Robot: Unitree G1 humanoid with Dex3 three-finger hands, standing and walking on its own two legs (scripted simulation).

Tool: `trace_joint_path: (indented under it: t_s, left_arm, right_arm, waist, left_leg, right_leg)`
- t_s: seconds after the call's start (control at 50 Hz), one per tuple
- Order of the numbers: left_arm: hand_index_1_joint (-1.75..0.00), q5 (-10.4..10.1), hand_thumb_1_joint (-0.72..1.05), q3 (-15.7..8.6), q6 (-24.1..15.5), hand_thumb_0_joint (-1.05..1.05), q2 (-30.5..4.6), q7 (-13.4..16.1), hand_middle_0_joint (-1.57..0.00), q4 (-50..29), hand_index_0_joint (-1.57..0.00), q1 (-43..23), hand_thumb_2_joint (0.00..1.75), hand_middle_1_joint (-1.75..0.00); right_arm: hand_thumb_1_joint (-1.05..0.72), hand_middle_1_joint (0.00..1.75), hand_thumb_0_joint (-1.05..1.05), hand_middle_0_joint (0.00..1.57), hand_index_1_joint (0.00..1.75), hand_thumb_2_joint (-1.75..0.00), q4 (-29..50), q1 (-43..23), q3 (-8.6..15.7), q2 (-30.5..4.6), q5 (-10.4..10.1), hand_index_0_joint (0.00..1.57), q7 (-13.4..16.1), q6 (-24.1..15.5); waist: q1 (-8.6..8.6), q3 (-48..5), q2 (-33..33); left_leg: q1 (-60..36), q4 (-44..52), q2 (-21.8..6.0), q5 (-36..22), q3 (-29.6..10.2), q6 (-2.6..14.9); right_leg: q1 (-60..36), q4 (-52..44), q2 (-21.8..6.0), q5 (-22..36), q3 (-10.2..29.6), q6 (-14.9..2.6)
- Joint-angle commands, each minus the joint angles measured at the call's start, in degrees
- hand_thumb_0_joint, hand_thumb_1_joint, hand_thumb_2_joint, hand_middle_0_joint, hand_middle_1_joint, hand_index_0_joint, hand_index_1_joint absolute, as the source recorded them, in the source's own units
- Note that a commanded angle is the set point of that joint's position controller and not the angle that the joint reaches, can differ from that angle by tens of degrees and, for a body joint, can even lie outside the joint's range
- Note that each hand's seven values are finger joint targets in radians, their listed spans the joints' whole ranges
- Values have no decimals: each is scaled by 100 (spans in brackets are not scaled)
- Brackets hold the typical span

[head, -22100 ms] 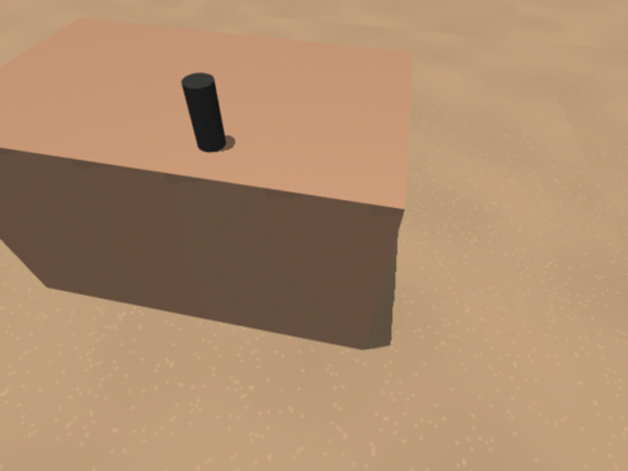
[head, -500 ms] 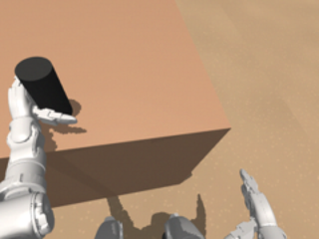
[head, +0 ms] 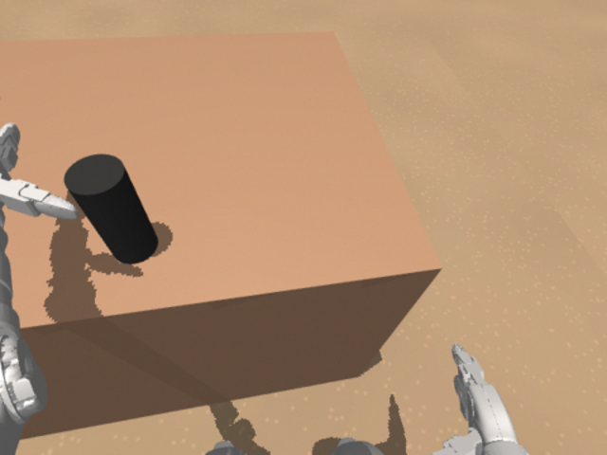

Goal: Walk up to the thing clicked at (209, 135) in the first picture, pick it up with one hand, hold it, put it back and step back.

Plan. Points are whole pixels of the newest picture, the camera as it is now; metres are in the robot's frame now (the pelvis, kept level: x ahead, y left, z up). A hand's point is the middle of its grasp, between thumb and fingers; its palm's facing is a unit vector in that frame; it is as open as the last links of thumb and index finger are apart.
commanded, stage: sink last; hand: left
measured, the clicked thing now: (117, 214) +0.44 +0.21 +0.05
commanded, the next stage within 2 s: home in 1.14 s
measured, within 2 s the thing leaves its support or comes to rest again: neither
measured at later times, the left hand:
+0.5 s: hand out of the picture +0.33 +0.31 +0.11, palm faces +0.37 -0.86 -0.35, open 17.5 cm
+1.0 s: hand out of the picture +0.15 +0.27 +0.13, palm faces +0.45 -0.79 -0.42, open 17.4 cm
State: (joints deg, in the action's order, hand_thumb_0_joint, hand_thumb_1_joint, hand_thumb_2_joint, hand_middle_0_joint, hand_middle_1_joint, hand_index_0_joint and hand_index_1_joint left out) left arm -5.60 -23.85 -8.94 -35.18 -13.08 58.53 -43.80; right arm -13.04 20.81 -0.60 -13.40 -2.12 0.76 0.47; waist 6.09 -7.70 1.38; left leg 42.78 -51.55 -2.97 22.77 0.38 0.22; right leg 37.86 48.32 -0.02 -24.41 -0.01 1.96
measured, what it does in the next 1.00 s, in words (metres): stands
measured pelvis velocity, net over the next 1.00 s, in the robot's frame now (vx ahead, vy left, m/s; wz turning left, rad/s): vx -0.01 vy -0.02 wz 0.05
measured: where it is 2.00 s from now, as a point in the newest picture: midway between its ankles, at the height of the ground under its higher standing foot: outside the picture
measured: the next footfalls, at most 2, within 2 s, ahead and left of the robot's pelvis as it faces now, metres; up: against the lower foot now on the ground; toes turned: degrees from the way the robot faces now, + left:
none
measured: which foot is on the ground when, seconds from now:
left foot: down 0.00-1.00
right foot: down 0.00-1.00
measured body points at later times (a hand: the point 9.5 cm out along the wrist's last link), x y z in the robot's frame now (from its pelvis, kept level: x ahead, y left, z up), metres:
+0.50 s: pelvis +0.01 +0.00 +0.02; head +0.03 +0.00 +0.47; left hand +0.30 +0.35 +0.13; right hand +0.17 -0.25 -0.04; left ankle +0.02 +0.11 -0.69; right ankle -0.01 -0.14 -0.69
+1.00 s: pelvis -0.01 -0.02 +0.03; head -0.02 -0.03 +0.48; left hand +0.12 +0.31 +0.15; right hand +0.16 -0.27 -0.03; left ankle +0.02 +0.11 -0.69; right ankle -0.01 -0.15 -0.69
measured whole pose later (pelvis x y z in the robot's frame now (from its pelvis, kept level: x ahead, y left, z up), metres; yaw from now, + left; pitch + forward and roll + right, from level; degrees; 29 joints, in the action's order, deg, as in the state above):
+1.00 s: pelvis -0.01 -0.02 +0.03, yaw +3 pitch +0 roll +0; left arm -4.2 -20.3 -8.0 -18.9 2.6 -11.8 29.3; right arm -19.1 23.1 8.1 -13.3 -2.9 4.0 -3.5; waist -3.8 -1.6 2.2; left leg 21.7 -38.3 -0.6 16.7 -0.3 -0.7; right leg 18.2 39.4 -2.2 -21.3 -1.2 1.1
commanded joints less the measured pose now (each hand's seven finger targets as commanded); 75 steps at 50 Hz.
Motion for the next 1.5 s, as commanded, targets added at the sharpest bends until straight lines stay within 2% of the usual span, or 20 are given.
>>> trace_joint_path:
  t_s: [0.0,0.02,0.06,0.08,0.12,0.28,0.32,0.36,0.44,0.54,0.62,0.7,0.76,0.8,0.94,1.14,1.22,1.3,1.36,1.48]
  left_arm:
    - [-5,309,-54,-27,29,0,-1738,330,-6,-1355,-6,-1909,6,-4]
    - [-6,369,-56,-197,71,0,-2056,445,-6,-1454,-6,-1843,7,-5]
    - [-4,514,-54,-449,136,0,-2547,646,-5,-1563,-6,-1872,6,-4]
    - [-5,549,-54,-476,161,0,-2518,710,-5,-1530,-6,-1630,6,-5]
    - [-6,562,-58,-284,187,0,-2188,807,-6,-1585,-4,-1534,7,-3]
    - [-5,496,-57,144,349,0,-1333,1129,-6,-2737,-3,-342,7,-3]
    - [-5,440,-56,137,358,0,-1207,1213,-6,-3302,-4,166,6,-3]
    - [-5,369,-56,153,354,0,-953,1283,-5,-4058,-4,897,6,-3]
    - [-4,219,-53,-200,353,0,-860,1500,-5,-5764,-3,2667,5,-3]
    - [-4,83,-54,-331,239,0,-400,1698,-5,-7565,-4,4102,5,-3]
    - [-5,64,-54,-24,189,0,273,1715,-5,-8178,-5,5403,4,-4]
    - [-4,72,-53,-125,44,0,342,1703,-5,-8535,-5,6363,4,-4]
    - [-5,70,-53,-185,-75,0,416,1686,-4,-8740,-4,6822,4,-4]
    - [-4,63,-53,-214,-94,0,467,1656,-4,-8590,-4,7017,4,-4]
    - [-4,140,-51,-307,-367,0,390,1652,-4,-8266,-4,6616,3,-4]
    - [-5,198,-55,-403,-761,0,317,1712,-5,-8049,-5,6651,4,-5]
    - [-7,209,-58,-162,-849,0,566,1673,-6,-7670,-6,6850,4,-6]
    - [-6,219,-53,44,-947,0,762,1614,-5,-7381,-5,6912,7,-6]
    - [-5,237,-56,541,-1004,0,1114,1543,-5,-7222,-5,6781,6,-5]
    - [-5,343,-56,925,-898,0,1283,1562,-5,-6512,-5,6911,6,-5]
  right_arm:
    - [60,5,0,5,5,-4,1359,-167,643,-1028,-46,5,59,-269]
    - [60,5,0,5,5,-5,1294,-250,821,-1134,-69,5,89,-262]
    - [61,5,0,5,5,-4,1107,88,734,-1060,-65,5,82,-183]
    - [61,5,0,5,5,-4,1219,44,811,-1091,-90,5,82,-198]
    - [56,5,0,5,5,-6,1156,77,625,-868,-105,5,54,-198]
    - [56,5,0,5,5,-6,517,-55,626,-746,-106,5,-68,-447]
    - [56,5,0,5,5,-6,394,-123,899,-987,-108,5,-19,-472]
    - [56,5,0,5,5,-6,446,-71,807,-889,-117,5,-2,-505]
    - [58,5,0,5,5,-5,503,-57,1210,-1208,-172,5,158,-476]
    - [56,5,0,5,5,-5,397,85,1043,-800,-188,5,265,-406]
    - [55,5,0,5,5,-6,605,-61,957,-599,-158,5,258,-418]
    - [56,5,0,5,5,-5,758,-67,1292,-884,-121,5,299,-469]
    - [56,5,0,5,5,-5,498,148,1183,-644,-119,5,303,-505]
    - [56,5,0,5,5,-5,738,40,1443,-910,-112,5,341,-583]
    - [57,5,0,5,5,-5,276,-80,1096,-562,-35,5,358,-778]
    - [52,6,0,5,6,-6,53,-509,1166,-771,47,5,359,-1082]
    - [48,6,0,5,6,-7,-231,-426,1217,-786,45,5,342,-1140]
    - [16,17,0,12,17,-39,-260,-596,623,-237,31,12,246,-1161]
    - [-8,18,0,13,18,-48,-363,-873,233,25,35,13,226,-1174]
    - [-38,21,0,15,21,-60,-733,-806,745,-613,147,15,297,-1184]
  waist:
    - [-108,-2087,89]
    - [-207,-2174,64]
    - [-269,-2119,220]
    - [-311,-2040,303]
    - [-289,-1937,419]
    - [-470,-1727,975]
    - [-525,-1673,841]
    - [-610,-1639,734]
    - [-695,-1153,344]
    - [-783,-640,354]
    - [-796,-163,264]
    - [-752,-19,163]
    - [-819,272,147]
    - [-741,380,-188]
    - [-850,630,-10]
    - [-978,576,114]
    - [-889,750,-69]
    - [-1008,813,-179]
    - [-1002,964,-137]
    - [-769,407,-127]
  left_leg:
    - [-2041,825,152,-2086,26,74]
    - [-2121,843,140,-2194,11,68]
    - [-2123,901,174,-2186,55,81]
    - [-2246,967,152,-2287,49,35]
    - [-2364,1027,132,-2422,56,24]
    - [-2966,1218,28,-2653,8,-103]
    - [-2970,1325,23,-2469,-9,-123]
    - [-3016,1352,54,-2546,25,-117]
    - [-2799,1571,134,-2071,94,-85]
    - [-2710,1660,193,-2054,182,-62]
    - [-2583,1798,187,-1729,185,-54]
    - [-2566,1836,238,-1353,220,-15]
    - [-2475,1833,282,-1205,250,11]
    - [-2479,1873,284,-1015,234,47]
    - [-2404,2062,360,-348,222,59]
    - [-2607,2302,347,-398,200,43]
    - [-2691,2408,318,-513,202,47]
    - [-2647,2434,352,-670,253,73]
    - [-2658,2521,359,-508,270,85]
    - [-3096,2486,311,-1197,224,47]
  right_leg:
    - [-1020,-752,137,2210,-178,-160]
    - [-1094,-742,132,2229,-196,-161]
    - [-1181,-842,101,2226,-176,-158]
    - [-1192,-829,106,2185,-200,-181]
    - [-1124,-902,100,2195,-194,-196]
    - [-947,-1071,133,1934,-317,-262]
    - [-1068,-1129,136,1818,-351,-271]
    - [-1286,-1165,121,1959,-371,-262]
    - [-1629,-1334,97,1813,-350,-242]
    - [-1772,-1416,58,1893,-281,-220]
    - [-1752,-1466,54,1573,-296,-218]
    - [-1706,-1564,11,1268,-271,-206]
    - [-1593,-1636,-25,1136,-258,-204]
    - [-1538,-1715,-29,973,-252,-171]
    - [-1426,-1884,-109,227,-171,-181]
    - [-1802,-2043,-83,266,-207,-202]
    - [-1822,-2132,-39,406,-246,-195]
    - [-1958,-2245,-76,522,-219,-166]
    - [-1880,-2326,-96,361,-188,-165]
    - [-2069,-2216,-34,1096,-265,-184]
